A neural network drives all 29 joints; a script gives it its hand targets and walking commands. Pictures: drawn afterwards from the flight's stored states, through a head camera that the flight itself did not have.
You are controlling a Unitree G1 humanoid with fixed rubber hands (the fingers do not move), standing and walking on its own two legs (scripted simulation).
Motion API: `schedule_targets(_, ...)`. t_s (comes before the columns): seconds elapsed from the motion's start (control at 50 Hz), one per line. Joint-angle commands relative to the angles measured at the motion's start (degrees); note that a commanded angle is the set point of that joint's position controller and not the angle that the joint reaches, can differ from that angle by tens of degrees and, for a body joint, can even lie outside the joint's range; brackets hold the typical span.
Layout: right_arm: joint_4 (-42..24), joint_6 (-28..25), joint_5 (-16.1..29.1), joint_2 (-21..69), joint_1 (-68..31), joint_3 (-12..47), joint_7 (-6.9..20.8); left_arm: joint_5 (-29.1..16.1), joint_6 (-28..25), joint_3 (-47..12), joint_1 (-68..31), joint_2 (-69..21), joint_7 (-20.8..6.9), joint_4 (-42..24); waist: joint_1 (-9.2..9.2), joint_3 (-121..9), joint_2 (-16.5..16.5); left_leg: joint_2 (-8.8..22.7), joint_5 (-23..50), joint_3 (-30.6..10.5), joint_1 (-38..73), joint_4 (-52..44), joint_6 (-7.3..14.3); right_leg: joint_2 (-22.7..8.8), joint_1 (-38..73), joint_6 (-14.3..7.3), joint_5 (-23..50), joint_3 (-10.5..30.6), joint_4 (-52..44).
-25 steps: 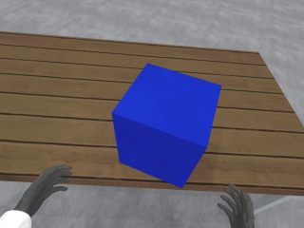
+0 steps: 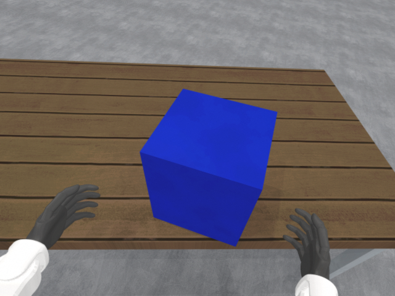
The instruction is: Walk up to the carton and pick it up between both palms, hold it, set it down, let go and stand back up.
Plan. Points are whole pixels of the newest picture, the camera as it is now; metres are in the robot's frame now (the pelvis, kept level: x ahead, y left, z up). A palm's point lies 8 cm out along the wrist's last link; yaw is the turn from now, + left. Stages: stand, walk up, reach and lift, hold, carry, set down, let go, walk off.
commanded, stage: reach and lift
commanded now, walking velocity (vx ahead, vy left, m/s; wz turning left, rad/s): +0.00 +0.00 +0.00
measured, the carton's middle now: (209, 169) +0.37 +0.00 +0.03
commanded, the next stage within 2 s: none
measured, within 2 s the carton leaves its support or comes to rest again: neither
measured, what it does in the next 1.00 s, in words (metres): stands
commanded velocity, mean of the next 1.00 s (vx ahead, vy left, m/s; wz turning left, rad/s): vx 0.00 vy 0.00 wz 0.00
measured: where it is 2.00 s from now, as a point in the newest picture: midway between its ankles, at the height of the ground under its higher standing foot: outside the picture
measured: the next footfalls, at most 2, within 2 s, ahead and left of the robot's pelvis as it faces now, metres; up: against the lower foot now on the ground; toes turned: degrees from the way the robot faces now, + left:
none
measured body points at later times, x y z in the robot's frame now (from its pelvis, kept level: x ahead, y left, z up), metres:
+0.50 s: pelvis +0.00 +0.00 +0.00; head -0.01 +0.01 +0.45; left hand +0.29 +0.24 +0.12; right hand +0.24 -0.20 +0.10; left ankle +0.00 +0.12 -0.75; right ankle -0.03 -0.16 -0.75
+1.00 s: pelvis -0.02 +0.00 +0.00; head -0.01 +0.02 +0.45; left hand +0.36 +0.22 +0.16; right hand +0.29 -0.20 +0.14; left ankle +0.00 +0.12 -0.75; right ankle -0.03 -0.16 -0.75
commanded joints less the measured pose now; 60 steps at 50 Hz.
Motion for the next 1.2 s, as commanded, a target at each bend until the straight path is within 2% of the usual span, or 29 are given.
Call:
schedule_targets(0.0,-10.85,0.24,-0.03,-3.74,-3.46,-2.14,-0.01,-0.72,0.46,3.91,-8.46,8.11,0.19,-8.29,-1.85,-5.09,3.82,-0.20,12.10,-1.94,6.35,-1.95,-1.01,1.37,-7.70,-3.66,10.96,-0.99,-2.53)
schedule_targets(0.02,-10.13,1.62,0.39,-4.45,-5.74,-3.17,0.15,-0.89,1.55,3.16,-10.26,7.88,0.28,-8.56,-2.40,-4.61,4.49,-0.02,12.22,-1.82,6.11,-2.07,-1.09,1.48,-7.96,-3.79,12.14,-1.04,-2.23)
schedule_targets(0.06,-10.71,3.10,1.49,-3.75,-6.73,-0.83,0.51,-0.33,2.69,4.52,-12.10,7.52,0.65,-8.08,-1.24,-5.49,4.82,-0.51,10.83,-1.58,5.91,-2.51,-0.75,1.21,-7.04,-3.53,11.13,-0.65,-2.20)
schedule_targets(0.08,-10.39,4.63,2.99,-4.38,-7.06,-0.59,0.31,0.04,3.90,5.12,-12.54,8.23,0.47,-8.96,-0.73,-6.10,6.88,-0.83,11.38,-1.51,6.09,-2.73,-0.64,0.71,-6.47,-3.21,12.38,-0.19,-2.45)
schedule_targets(0.2,-13.31,9.60,3.96,-7.18,-15.08,-4.36,-0.10,-0.19,8.63,5.21,-20.33,8.21,0.66,-7.92,-2.92,-8.13,4.84,-0.76,8.22,-0.85,6.38,-3.50,0.14,1.31,-7.49,-3.31,10.18,-0.38,-1.57)
schedule_targets(0.22,-11.68,10.09,4.47,-5.83,-13.79,-2.82,-0.31,-0.04,9.48,5.49,-19.46,8.69,0.49,-6.67,-2.16,-8.48,4.51,-0.81,11.98,-1.17,6.30,-2.88,0.08,1.16,-6.49,-2.87,14.17,0.06,-1.40)
schedule_targets(0.26,-12.68,11.32,4.99,-7.54,-16.30,-5.53,-0.74,-0.08,11.01,5.81,-20.79,7.91,0.29,-7.07,-2.97,-8.19,3.85,-0.61,11.95,-0.96,7.65,-3.31,-0.16,1.91,-6.61,-3.21,13.87,-0.35,-1.89)
schedule_targets(0.3,-10.75,13.47,6.22,-7.59,-18.16,-3.85,-0.66,-0.15,13.12,6.38,-21.70,7.06,-0.06,-6.19,-2.50,-7.64,4.14,-0.79,13.46,-0.86,7.07,-3.41,-0.21,1.80,-6.09,-2.78,16.71,-0.39,-1.61)
schedule_targets(0.36,-11.24,15.27,6.80,-7.96,-23.37,-4.43,-0.62,0.40,14.76,6.50,-26.45,7.13,-0.41,-5.30,-3.06,-8.84,3.99,-1.13,12.78,-0.65,6.96,-3.17,-0.05,1.88,-6.91,-3.14,15.14,-0.65,-1.63)
schedule_targets(0.4,-10.95,15.54,6.40,-8.55,-25.95,-4.57,-0.31,0.80,15.33,7.21,-29.26,5.90,-0.54,-4.71,-3.28,-10.91,1.71,-1.19,12.84,-0.41,7.48,-3.19,0.46,2.28,-6.81,-2.80,16.93,-0.75,-1.30)
schedule_targets(0.48,-9.92,16.25,7.83,-8.77,-29.39,-5.45,-0.50,1.48,16.48,7.18,-31.75,6.73,-0.45,-4.19,-3.01,-11.59,3.49,-1.59,15.24,-0.14,7.85,-2.95,0.25,2.46,-6.34,-2.62,18.99,-0.94,-1.13)
schedule_targets(0.58,-5.69,17.68,8.51,-8.72,-37.47,-6.56,-1.62,1.64,18.74,7.74,-40.24,8.38,-0.79,0.01,-3.74,-12.50,2.49,-1.61,9.78,0.34,7.20,-4.24,0.80,2.49,-7.77,-2.00,14.94,-0.82,-1.78)
schedule_targets(0.6,-5.47,18.19,7.87,-9.27,-38.46,-7.98,-1.97,0.51,19.04,6.59,-41.98,7.73,-0.94,0.28,-5.14,-11.52,2.28,-1.74,7.42,0.25,7.39,-4.55,0.96,2.99,-8.27,-2.10,12.57,-1.39,-2.00)
schedule_targets(0.68,-3.78,19.05,8.35,-8.96,-42.58,-7.72,-1.93,1.46,20.47,6.23,-47.44,8.15,-0.52,2.05,-5.94,-14.55,2.78,-1.65,7.78,-0.01,6.44,-4.84,1.62,3.03,-8.14,-2.08,13.69,-1.35,-1.55)
schedule_targets(0.7,-1.30,19.85,8.28,-8.25,-44.31,-6.50,-1.99,1.42,20.98,6.19,-47.25,8.00,-0.69,5.22,-4.96,-12.28,2.39,-1.54,6.73,0.00,5.64,-4.91,1.65,2.93,-8.69,-2.06,12.92,-1.55,-1.54)
schedule_targets(0.72,-0.38,20.15,8.04,-9.14,-45.37,-7.81,-1.89,1.46,20.80,5.40,-48.47,7.67,-0.39,3.03,-6.00,-14.51,4.56,-1.69,6.55,-0.02,5.84,-4.73,1.35,3.12,-8.39,-2.45,11.49,-1.90,-1.37)
schedule_targets(0.76,-1.61,19.88,9.28,-10.33,-46.85,-7.70,-1.86,2.17,21.53,7.04,-49.18,8.76,-0.11,1.81,-5.71,-16.74,4.21,-1.96,10.34,-0.03,6.80,-4.13,1.13,3.46,-6.80,-2.20,15.21,-1.85,-0.80)
schedule_targets(0.82,2.18,20.18,9.98,-9.16,-48.73,-6.25,-2.32,2.94,23.35,6.73,-52.92,8.52,-0.37,6.27,-5.55,-16.39,4.27,-2.28,10.11,0.07,5.86,-4.11,0.97,3.74,-6.55,-1.90,15.70,-2.23,-0.98)
schedule_targets(0.86,3.22,20.19,9.33,-10.38,-55.88,-8.85,-1.91,2.29,22.92,5.28,-60.14,8.94,0.57,5.34,-7.72,-18.95,5.23,-1.89,7.25,-0.33,5.33,-4.27,0.71,3.73,-7.90,-2.24,12.76,-2.66,-0.51)
schedule_targets(0.9,2.35,20.21,10.26,-10.40,-54.92,-7.96,-2.03,1.47,23.14,4.53,-57.15,8.74,0.57,7.48,-7.13,-20.07,3.62,-2.33,9.33,0.18,4.38,-3.60,1.60,3.53,-7.09,-1.79,17.15,-2.40,0.27)
schedule_targets(0.96,6.94,20.65,10.39,-11.48,-59.64,-7.31,-2.18,2.41,24.36,5.12,-61.21,9.74,0.03,15.04,-7.78,-21.03,1.88,-2.65,10.34,-0.19,5.03,-3.16,1.88,3.92,-6.89,-1.40,20.10,-2.77,0.61)
schedule_targets(0.98,6.46,20.86,10.60,-12.18,-60.18,-8.18,-2.35,1.51,24.11,4.52,-63.19,10.43,-0.25,13.69,-8.79,-21.05,1.16,-2.54,9.10,-0.03,4.18,-3.26,1.78,3.93,-6.32,-1.15,19.28,-3.03,0.39)
schedule_targets(1.04,7.88,20.78,11.11,-12.09,-63.52,-7.64,-2.15,1.88,23.56,4.21,-67.44,10.80,0.25,11.66,-8.86,-22.84,2.89,-2.63,9.55,-0.19,5.04,-3.41,1.50,3.74,-7.18,-1.13,19.24,-3.31,0.82)
schedule_targets(1.06,9.81,20.95,10.95,-12.11,-64.26,-8.05,-1.93,1.55,23.52,4.44,-69.26,11.28,0.04,15.42,-9.32,-21.20,2.35,-2.98,7.07,-0.19,3.96,-3.45,2.08,3.75,-7.76,-1.01,17.79,-3.18,0.59)
schedule_targets(1.1,10.56,20.43,12.32,-12.67,-64.96,-7.60,-1.81,1.73,24.54,3.13,-68.40,10.36,0.02,17.48,-9.72,-23.92,2.48,-2.68,12.35,-0.26,5.73,-2.73,1.47,4.25,-6.29,-1.22,23.24,-3.87,1.47)
schedule_targets(1.12,11.82,20.55,13.28,-12.53,-66.47,-6.44,-1.47,3.08,24.12,4.59,-69.47,10.57,0.34,17.06,-8.69,-24.43,3.55,-2.80,11.66,-0.37,5.88,-2.27,1.52,3.91,-7.04,-0.78,21.92,-3.26,1.37)
schedule_targets(1.14,12.20,20.25,12.73,-14.10,-68.73,-8.69,-1.06,1.82,23.84,3.73,-73.86,11.71,0.66,16.44,-10.48,-26.20,3.61,-2.63,11.67,-0.73,5.57,-2.33,1.01,4.30,-7.48,-1.25,21.55,-3.91,1.72)
schedule_targets(1.16,9.21,19.62,12.89,-13.67,-67.96,-8.12,-1.16,1.87,23.84,3.60,-72.55,10.67,0.67,12.28,-10.32,-28.21,4.56,-2.91,15.69,-0.75,7.21,-1.95,0.58,4.86,-5.78,-1.12,24.65,-3.96,1.82)
schedule_targets(1.18,11.58,19.93,14.00,-12.95,-69.02,-6.59,-1.15,2.70,24.00,4.48,-74.01,12.69,0.93,16.18,-8.85,-26.20,4.18,-3.04,14.91,-0.80,6.18,-1.52,0.55,4.30,-6.05,-0.89,24.67,-3.58,1.85)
